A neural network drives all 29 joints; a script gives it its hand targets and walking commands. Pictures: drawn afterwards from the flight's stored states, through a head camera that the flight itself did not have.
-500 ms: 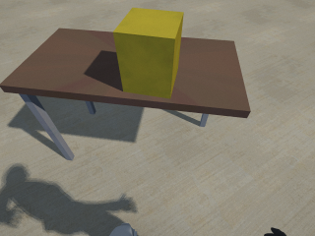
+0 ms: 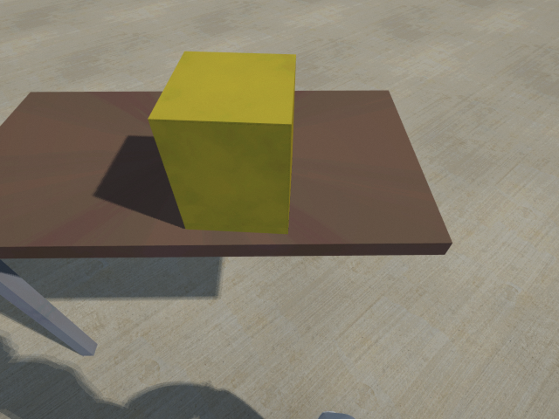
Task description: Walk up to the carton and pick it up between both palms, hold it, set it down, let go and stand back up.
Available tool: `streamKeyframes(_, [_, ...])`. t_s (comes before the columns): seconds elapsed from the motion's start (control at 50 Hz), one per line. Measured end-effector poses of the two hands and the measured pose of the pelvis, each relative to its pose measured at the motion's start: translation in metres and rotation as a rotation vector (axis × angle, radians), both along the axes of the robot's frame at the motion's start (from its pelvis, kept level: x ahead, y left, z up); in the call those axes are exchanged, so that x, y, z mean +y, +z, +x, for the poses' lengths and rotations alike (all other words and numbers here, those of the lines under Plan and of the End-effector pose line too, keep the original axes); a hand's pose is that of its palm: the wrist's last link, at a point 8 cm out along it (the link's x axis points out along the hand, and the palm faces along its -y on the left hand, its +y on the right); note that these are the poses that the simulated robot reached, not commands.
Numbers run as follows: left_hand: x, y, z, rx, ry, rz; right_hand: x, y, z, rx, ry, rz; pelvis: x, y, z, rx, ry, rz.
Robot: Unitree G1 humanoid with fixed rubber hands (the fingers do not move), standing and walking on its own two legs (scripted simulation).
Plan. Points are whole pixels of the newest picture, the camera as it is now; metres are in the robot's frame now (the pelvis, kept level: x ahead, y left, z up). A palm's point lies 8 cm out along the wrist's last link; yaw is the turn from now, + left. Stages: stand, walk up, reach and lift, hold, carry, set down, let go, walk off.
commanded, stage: walk up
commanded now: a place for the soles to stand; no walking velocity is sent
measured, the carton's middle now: (238, 146) +0.57 +0.04 +0.07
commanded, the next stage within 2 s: stand in 1.78 s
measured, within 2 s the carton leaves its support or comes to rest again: neither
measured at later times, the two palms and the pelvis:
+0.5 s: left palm out of the picture +0.16 +0.36 -0.12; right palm (450, 377) +0.19 -0.27 -0.09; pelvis +0.10 +0.04 -0.01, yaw +0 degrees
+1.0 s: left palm (42, 387) +0.22 +0.35 -0.09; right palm (440, 367) +0.21 -0.27 -0.10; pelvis +0.12 +0.03 +0.01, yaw -1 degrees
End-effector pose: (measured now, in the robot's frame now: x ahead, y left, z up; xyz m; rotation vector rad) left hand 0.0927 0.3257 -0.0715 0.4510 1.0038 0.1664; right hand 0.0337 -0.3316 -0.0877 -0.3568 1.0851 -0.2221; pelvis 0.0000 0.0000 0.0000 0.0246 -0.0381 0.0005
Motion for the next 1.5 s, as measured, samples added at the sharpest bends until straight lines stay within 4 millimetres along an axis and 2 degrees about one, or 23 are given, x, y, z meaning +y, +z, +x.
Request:
streamKeyframes(0.08, [0.002, 0.008, 0.025, -0.062, 0.015, 0.046, 0.003, -0.021, 0.032, 0.026, 0.022, 0.033, -0.005, -0.008, 0.024, -0.021, -0.001, -0.022])
streamKeyframes(0.22, [0.016, 0.024, 0.023, -0.013, 0.083, 0.070, 0.024, -0.016, 0.109, -0.035, 0.086, 0.069, 0.006, 0.003, 0.056, -0.018, -0.011, -0.011])
streamKeyframes(0.3, [0.030, 0.014, 0.027, 0.036, 0.091, 0.062, 0.034, -0.010, 0.137, -0.048, 0.097, 0.041, 0.018, 0.002, 0.072, -0.007, -0.012, -0.015])
streamKeyframes(0.36, [0.043, -0.007, 0.037, 0.056, 0.093, 0.037, 0.042, -0.010, 0.150, -0.051, 0.096, -0.004, 0.031, -0.008, 0.082, -0.003, -0.010, -0.026])
streamKeyframes(0.4, [0.048, -0.024, 0.047, 0.069, 0.097, 0.016, 0.050, -0.010, 0.153, -0.044, 0.090, -0.030, 0.036, -0.014, 0.086, -0.008, -0.004, 0.000])
streamKeyframes(0.46, [0.041, -0.043, 0.061, 0.089, 0.094, -0.027, 0.058, -0.004, 0.155, -0.050, 0.074, -0.046, 0.041, -0.015, 0.092, -0.005, 0.000, -0.008])
streamKeyframes(0.54, [0.028, -0.054, 0.078, 0.089, 0.076, -0.079, 0.058, 0.005, 0.159, -0.067, 0.051, -0.066, 0.042, -0.013, 0.097, 0.005, -0.002, -0.021])
streamKeyframes(0.6, [0.022, -0.057, 0.082, 0.090, 0.072, -0.086, 0.052, 0.002, 0.163, -0.067, 0.048, -0.072, 0.040, -0.015, 0.098, 0.006, -0.008, -0.023])
streamKeyframes(0.66, [0.019, -0.053, 0.076, 0.110, 0.069, -0.071, 0.049, -0.003, 0.167, -0.057, 0.034, -0.056, 0.038, -0.013, 0.098, -0.005, -0.004, -0.046])
streamKeyframes(0.74, [0.027, -0.045, 0.077, 0.139, 0.068, -0.044, 0.053, -0.010, 0.169, -0.041, 0.008, -0.023, 0.040, -0.010, 0.104, 0.005, -0.023, -0.020])
streamKeyframes(0.86, [0.035, -0.028, 0.105, 0.093, 0.087, -0.023, 0.062, -0.019, 0.163, 0.012, -0.001, 0.017, 0.039, -0.003, 0.114, 0.000, -0.022, -0.026])
streamKeyframes(0.98, [0.027, -0.021, 0.129, 0.074, 0.074, -0.030, 0.062, -0.016, 0.174, 0.022, -0.005, 0.037, 0.035, 0.004, 0.121, 0.005, -0.023, -0.019])
streamKeyframes(1.1, [0.015, -0.019, 0.142, 0.076, 0.070, -0.051, 0.055, -0.009, 0.187, 0.018, -0.008, 0.029, 0.032, 0.011, 0.124, 0.003, -0.021, -0.021])
streamKeyframes(1.28, [0.005, -0.022, 0.146, 0.101, 0.076, -0.082, 0.051, 0.002, 0.196, 0.027, -0.018, 0.014, 0.030, 0.017, 0.128, -0.002, -0.025, -0.026])
streamKeyframes(1.5, [0.009, -0.024, 0.146, 0.127, 0.079, -0.095, 0.060, 0.005, 0.191, 0.050, -0.029, 0.011, 0.036, 0.021, 0.131, -0.003, -0.034, -0.025])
